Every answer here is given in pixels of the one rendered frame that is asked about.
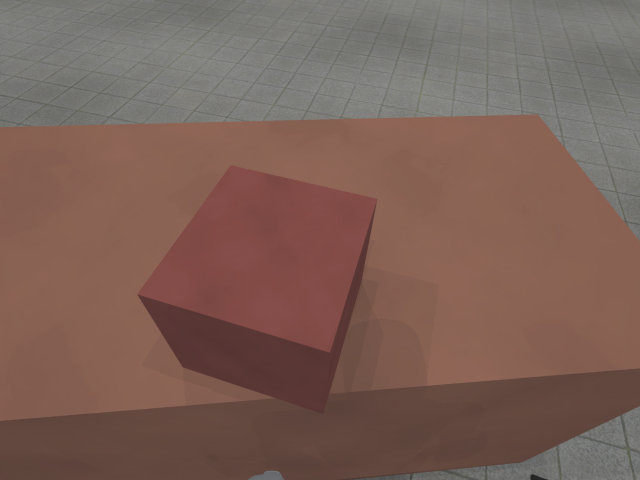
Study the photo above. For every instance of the pedestal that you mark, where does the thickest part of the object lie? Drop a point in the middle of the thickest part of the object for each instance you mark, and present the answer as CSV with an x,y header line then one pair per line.
x,y
498,314

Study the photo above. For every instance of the carton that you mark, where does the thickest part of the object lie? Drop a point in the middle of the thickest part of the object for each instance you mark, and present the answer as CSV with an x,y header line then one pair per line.
x,y
259,288

